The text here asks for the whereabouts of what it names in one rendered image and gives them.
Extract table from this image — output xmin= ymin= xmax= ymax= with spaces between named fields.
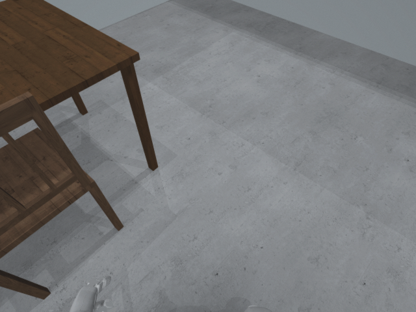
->
xmin=0 ymin=0 xmax=158 ymax=171

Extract chair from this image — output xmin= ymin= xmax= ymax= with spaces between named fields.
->
xmin=0 ymin=92 xmax=124 ymax=300

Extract robot left hand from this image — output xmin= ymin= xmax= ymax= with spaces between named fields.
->
xmin=70 ymin=276 xmax=117 ymax=312

